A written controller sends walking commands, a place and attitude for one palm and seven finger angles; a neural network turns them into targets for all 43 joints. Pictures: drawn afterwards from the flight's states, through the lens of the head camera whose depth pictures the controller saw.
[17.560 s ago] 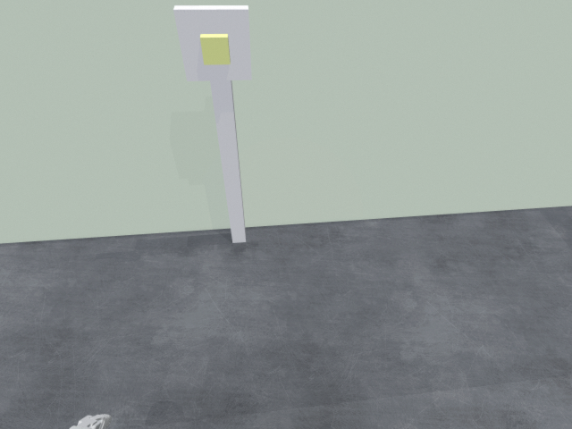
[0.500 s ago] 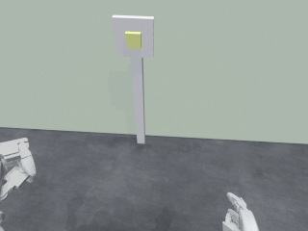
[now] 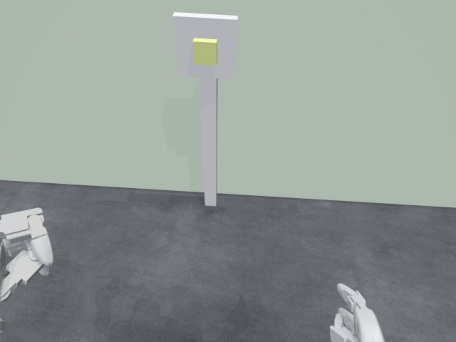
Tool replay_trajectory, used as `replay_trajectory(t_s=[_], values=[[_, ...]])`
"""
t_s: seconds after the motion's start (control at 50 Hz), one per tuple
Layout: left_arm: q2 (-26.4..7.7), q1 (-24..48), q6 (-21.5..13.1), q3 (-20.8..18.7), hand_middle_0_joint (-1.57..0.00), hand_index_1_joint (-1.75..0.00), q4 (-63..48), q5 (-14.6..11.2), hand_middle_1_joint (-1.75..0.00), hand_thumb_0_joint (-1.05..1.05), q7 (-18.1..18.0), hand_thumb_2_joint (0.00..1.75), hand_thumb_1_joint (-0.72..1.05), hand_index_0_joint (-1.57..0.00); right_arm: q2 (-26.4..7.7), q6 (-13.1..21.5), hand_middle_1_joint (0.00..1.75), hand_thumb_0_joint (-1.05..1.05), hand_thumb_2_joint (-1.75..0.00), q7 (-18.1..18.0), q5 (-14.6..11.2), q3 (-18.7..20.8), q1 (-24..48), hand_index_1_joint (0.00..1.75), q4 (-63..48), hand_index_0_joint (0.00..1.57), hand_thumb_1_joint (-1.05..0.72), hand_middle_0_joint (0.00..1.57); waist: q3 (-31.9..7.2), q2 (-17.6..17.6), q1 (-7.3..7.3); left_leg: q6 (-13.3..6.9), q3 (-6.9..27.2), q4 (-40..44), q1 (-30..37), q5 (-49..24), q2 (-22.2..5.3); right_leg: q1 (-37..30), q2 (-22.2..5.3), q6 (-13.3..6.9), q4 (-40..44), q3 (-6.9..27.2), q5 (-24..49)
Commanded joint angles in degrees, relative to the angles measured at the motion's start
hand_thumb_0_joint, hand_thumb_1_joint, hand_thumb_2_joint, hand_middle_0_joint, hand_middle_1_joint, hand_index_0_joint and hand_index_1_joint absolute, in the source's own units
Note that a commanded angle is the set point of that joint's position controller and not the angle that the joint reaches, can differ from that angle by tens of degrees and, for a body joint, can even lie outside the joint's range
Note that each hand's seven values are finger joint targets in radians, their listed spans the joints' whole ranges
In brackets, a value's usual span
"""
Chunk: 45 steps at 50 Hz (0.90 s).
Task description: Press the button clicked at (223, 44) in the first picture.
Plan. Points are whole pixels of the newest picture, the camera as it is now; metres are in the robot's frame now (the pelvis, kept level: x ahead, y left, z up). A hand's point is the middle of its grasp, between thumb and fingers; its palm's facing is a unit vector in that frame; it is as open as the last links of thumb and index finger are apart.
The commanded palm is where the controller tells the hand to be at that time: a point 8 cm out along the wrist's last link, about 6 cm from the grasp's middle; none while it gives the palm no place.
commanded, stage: stop stepping back and stand still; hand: left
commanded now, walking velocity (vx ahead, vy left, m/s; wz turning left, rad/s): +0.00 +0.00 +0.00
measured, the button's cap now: (205, 51) +0.86 +0.12 +0.10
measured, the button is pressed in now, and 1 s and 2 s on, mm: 0 0 0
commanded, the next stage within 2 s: let the arm hang, fingers relaxed in 0.04 s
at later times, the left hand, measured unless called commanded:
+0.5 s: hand out of the picture +0.00 +0.19 -0.18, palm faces +0.02 -0.97 -0.23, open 3.6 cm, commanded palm none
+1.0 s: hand out of the picture +0.00 +0.17 -0.17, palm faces +0.03 -0.98 -0.21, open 7.2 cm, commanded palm none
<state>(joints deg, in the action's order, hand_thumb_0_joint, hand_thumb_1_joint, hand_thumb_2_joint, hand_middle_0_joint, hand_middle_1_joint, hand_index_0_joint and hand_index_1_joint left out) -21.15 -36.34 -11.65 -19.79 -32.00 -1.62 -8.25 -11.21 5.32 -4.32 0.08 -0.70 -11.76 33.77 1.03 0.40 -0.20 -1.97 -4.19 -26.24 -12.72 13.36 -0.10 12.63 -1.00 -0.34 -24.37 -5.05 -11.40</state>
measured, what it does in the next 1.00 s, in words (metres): stands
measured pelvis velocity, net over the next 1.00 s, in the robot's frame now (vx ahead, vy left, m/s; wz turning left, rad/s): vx -0.02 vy -0.01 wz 0.01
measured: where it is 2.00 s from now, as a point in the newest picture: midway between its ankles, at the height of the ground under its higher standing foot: outside the picture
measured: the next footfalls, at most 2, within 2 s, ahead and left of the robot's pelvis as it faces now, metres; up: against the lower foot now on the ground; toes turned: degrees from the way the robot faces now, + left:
none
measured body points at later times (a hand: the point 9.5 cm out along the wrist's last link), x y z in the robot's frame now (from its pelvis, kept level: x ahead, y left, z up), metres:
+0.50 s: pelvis -0.02 -0.01 +0.00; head +0.00 +0.00 +0.44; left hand +0.00 +0.24 -0.16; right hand +0.01 -0.26 -0.15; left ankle +0.01 +0.09 -0.74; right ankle +0.02 -0.11 -0.74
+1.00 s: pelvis -0.02 -0.01 +0.00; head -0.01 -0.01 +0.45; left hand +0.00 +0.22 -0.16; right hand -0.03 -0.22 -0.16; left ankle +0.01 +0.09 -0.74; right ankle +0.02 -0.11 -0.74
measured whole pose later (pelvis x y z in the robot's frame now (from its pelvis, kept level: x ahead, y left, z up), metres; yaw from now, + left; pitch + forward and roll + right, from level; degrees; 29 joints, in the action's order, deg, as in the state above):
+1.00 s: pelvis -0.02 -0.01 +0.00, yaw +0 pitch -2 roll +0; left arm -9.3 -13.5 0.3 -1.3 64.3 1.1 -1.4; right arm -7.6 -1.0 -1.3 1.1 0.8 -17.4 64.0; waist 1.9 -0.7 0.5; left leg -1.4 -3.8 -24.7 -12.0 11.2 -0.2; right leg 12.4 -0.8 -1.5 -24.2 -5.4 -10.3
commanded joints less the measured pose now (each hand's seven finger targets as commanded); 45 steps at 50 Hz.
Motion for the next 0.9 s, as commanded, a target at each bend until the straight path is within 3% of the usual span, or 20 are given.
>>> replay_trajectory(t_s=[0.0, 0.06, 0.1, 0.12, 0.14, 0.16, 0.2, 0.22, 0.26, 0.3, 0.36, 0.46, 0.5, 0.52, 0.54, 0.72, 0.8, 0.88], values=[[-7.6, 0.7, -3.7, -5.8, -1.3, -1.5, -11.4, -0.5, -1.5, 0.0, -1.2, 0.9, 0.9, -1.3, -7.4, 3.3, 0.3, 0.0, -0.9, -0.4, 0.1, 2.5, 5.0, 0.3, -9.0, 0.2, -0.9, 0.2, -5.2, -5.0, 0.0, 1.4, 6.8, 7.4, -3.1, -7.1, -5.1, -5.7, -1.7, 0.3, 1.2, 4.6, 7.1], [-7.5, 1.1, -3.6, -5.7, -1.3, -1.5, -10.2, -0.5, -1.5, 0.0, -1.2, 0.9, 0.9, -1.3, -7.3, 3.3, 0.3, 0.0, -0.9, -0.5, 0.2, 2.4, 4.9, 0.3, -8.8, 0.2, -0.9, 0.2, -4.2, -3.1, 0.06, 1.3, 6.7, 7.5, -3.8, -3.0, -4.8, -4.9, -2.0, 0.3, 2.9, 5.3, 4.8], [-7.5, 1.8, -3.7, -5.5, -1.3, -1.5, -10.7, -0.3, -1.5, 0.0, -1.3, 0.9, 0.9, -1.3, -7.5, 3.4, 0.3, 0.0, -0.9, -0.5, 0.2, 2.6, 4.9, 0.3, -8.8, 0.2, -0.9, 0.2, -4.5, -3.9, 0.11, 1.2, 6.7, 7.7, -3.4, -2.3, -4.7, -4.7, -1.9, 0.2, 3.0, 5.5, 4.5], [-2.0, 9.3, 3.2, 16.4, -1.3, -1.5, 37.5, 3.4, -1.5, 0.0, 6.0, 0.9, 0.9, -1.3, -15.4, 7.4, 0.3, 0.0, -0.9, 5.0, -0.9, 5.3, 7.5, 0.3, 6.4, 0.2, -0.9, 0.2, 0.5, -3.4, 3.35, 1.0, 7.5, -1.6, -3.4, -12.5, -6.5, 7.3, -4.6, -0.9, -4.4, 2.6, 6.1], [-2.9, 10.8, 9.0, 12.7, -1.26, -1.46, 38.8, 3.6, -1.46, 0.0, 7.6, 0.9, 0.9, -1.26, -16.8, 1.9, 0.3, 0.0, -0.9, 5.4, -0.6, 5.8, 2.6, 0.3, 6.4, 0.2, -0.9, 0.2, -2.0, -4.4, 1.86, 0.9, 7.6, -0.3, -3.2, -16.2, -7.2, 6.5, -5.6, -1.2, -3.1, 5.8, 4.1], [-1.9, 12.0, 10.4, 12.8, -1.23, -1.42, 40.3, 3.7, -1.42, 0.0, 7.7, 0.9, 0.9, -1.23, -14.3, -0.1, 0.3, 0.0, -0.9, 5.3, -0.3, 5.1, 1.6, 0.3, 5.5, 0.2, -0.9, 0.2, -3.7, -2.6, 1.8, -0.5, 8.8, 0.1, -4.2, -13.7, -8.0, 5.8, -4.1, -1.6, -5.3, 4.0, -0.1], [-1.3, 14.9, 11.0, 13.9, -1.15, -1.34, 46.2, 3.7, -1.34, 0.0, 7.9, 0.9, 0.9, -1.15, -14.2, -1.5, 0.3, 0.0, -0.9, 5.0, 0.7, 3.9, 2.9, 0.3, 5.1, 0.2, -0.9, 0.2, -2.9, 1.2, 0.92, -2.6, 11.7, 2.7, -8.6, -7.8, -9.0, 3.3, -2.7, -1.7, -7.8, 4.4, -4.2], [-1.8, 16.2, 11.0, 14.3, -1.12, -1.3, 49.8, 3.9, -1.3, 0.0, 7.9, 0.9, 0.9, -1.12, -14.1, -2.0, 0.3, 0.0, -0.9, 4.9, 1.0, 3.7, 3.0, 0.3, 5.3, 0.2, -0.9, 0.2, -3.8, 4.5, 0.48, -2.5, 11.9, 3.0, -8.4, -7.5, -8.6, 1.3, -2.8, -2.1, -6.9, 5.2, -3.4], [-2.5, 18.6, 11.4, 15.0, -1.04, -1.22, 58.0, 3.9, -1.22, 0.0, 7.9, 0.9, 0.9, -1.04, -13.6, -3.0, 0.3, 0.0, -0.9, 4.8, 1.3, 3.4, 3.4, 0.3, 7.5, 0.2, -0.9, 0.2, -3.1, 6.5, -0.06, -1.8, 9.9, 2.2, -7.7, -4.5, -6.5, 0.4, -4.8, -2.6, -3.2, 7.0, -1.7], [-2.1, 21.0, 11.7, 16.3, -0.97, -1.14, 66.0, 3.6, -1.14, 0.0, 7.7, 0.9, 0.9, -0.97, -11.9, -4.1, 0.3, 0.0, -0.9, 4.7, 1.5, 2.7, 2.6, 0.3, 10.1, 0.2, -0.9, 0.2, -2.6, 5.0, 0.36, -0.9, 8.3, 1.8, -4.9, -2.7, -4.8, 1.7, -6.3, -3.4, -0.2, 9.1, -2.0], [-0.7, 21.7, 11.8, 17.7, -0.86, -1.02, 75.5, 3.1, -1.02, 0.0, 7.5, 0.9, 0.9, -0.86, -9.1, -4.9, 0.3, 0.0, -0.9, 4.6, 1.4, 1.7, 0.9, 0.3, 14.4, 0.2, -0.9, 0.2, -1.3, -2.8, 0.43, -0.3, 7.9, 4.6, -4.0, 0.7, -4.9, 1.7, -5.9, -3.0, 2.1, 9.2, -6.0], [1.3, 19.5, 11.4, 17.2, -0.68, -0.82, 86.0, 2.8, -0.82, 0.0, 7.1, 0.9, 0.9, -0.68, -7.1, -5.4, 0.3, 0.0, -0.9, 3.7, 1.4, 1.7, -2.4, 0.3, 20.2, 0.2, -0.9, 0.2, -0.3, -8.3, 0.03, -0.1, 7.7, 7.3, -4.0, 4.7, -5.4, -0.9, -5.5, -3.3, 5.0, 8.1, -6.0], [0.8, 19.2, 11.2, 17.5, -0.6, -0.74, 88.7, 2.5, -0.74, 0.0, 7.2, 0.9, 0.9, -0.6, -6.7, -5.5, 0.3, 0.0, -0.9, 3.6, 1.2, 1.9, -4.1, 0.3, 22.3, 0.2, -0.9, 0.2, -0.2, -6.8, 0.08, -0.1, 7.3, 7.0, -3.5, 5.0, -5.1, -1.0, -5.9, -3.6, 6.3, 8.3, -6.8], [0.4, 19.5, 11.1, 17.5, -0.57, -0.7, 89.5, 2.5, -0.7, 0.0, 7.1, 0.9, 0.9, -0.57, -7.3, -5.7, 0.3, 0.0, -0.9, 3.5, 1.1, 2.1, -5.2, 0.3, 22.9, 0.2, -0.9, 0.2, 0.6, -3.0, 0.4, -0.2, 7.5, 6.7, -2.6, 4.4, -5.4, -0.1, -5.8, -3.6, 6.9, 8.0, -7.7], [0.8, 19.7, 11.1, 17.6, -0.53, -0.66, 90.5, 2.4, -0.66, 0.0, 7.1, 0.9, 0.9, -0.53, -7.0, -5.7, 0.3, 0.0, -0.9, 3.4, 1.0, 2.2, -6.3, 0.3, 24.1, 0.2, -0.9, 0.2, 0.6, -1.3, 0.52, -0.3, 7.1, 6.5, -1.9, 4.0, -5.3, 0.3, -6.2, -3.7, 7.6, 8.0, -8.4], [2.2, 18.5, 11.3, 17.7, -0.2, -0.3, 95.2, 2.3, -0.3, 0.0, 6.6, 0.9, 0.9, -0.2, -5.2, -5.8, 0.3, 0.0, -0.9, 2.9, 0.9, 2.2, -10.4, 0.3, 28.6, 0.2, -0.9, 0.2, 4.0, -0.8, 0.53, -0.5, 6.8, 7.5, -1.8, 3.9, -5.7, 2.0, -5.7, -3.5, 7.9, 7.1, -10.3], [3.4, 18.5, 11.6, 17.7, -0.2, -0.3, 95.8, 2.4, -0.3, 0.0, 6.5, 0.9, 0.9, -0.2, -3.7, -5.9, 0.3, 0.0, -0.9, 2.8, 1.2, 2.2, -10.6, 0.3, 29.3, 0.2, -0.9, 0.2, 6.1, -0.9, 0.45, -0.4, 7.0, 8.7, -3.2, 6.3, -5.7, 2.7, -5.6, -3.2, 7.9, 7.0, -11.3], [4.1, 18.7, 11.5, 17.5, -0.2, -0.3, 95.6, 2.5, -0.3, 0.0, 6.4, 0.9, 0.9, -0.2, -2.9, -5.7, 0.3, 0.0, -0.9, 2.8, 1.3, 2.3, -10.5, 0.3, 29.4, 0.2, -0.9, 0.2, 5.8, -0.7, 0.43, -0.4, 6.7, 8.4, -3.1, 5.5, -5.3, 2.7, -5.6, -3.1, 7.8, 7.2, -11.0]])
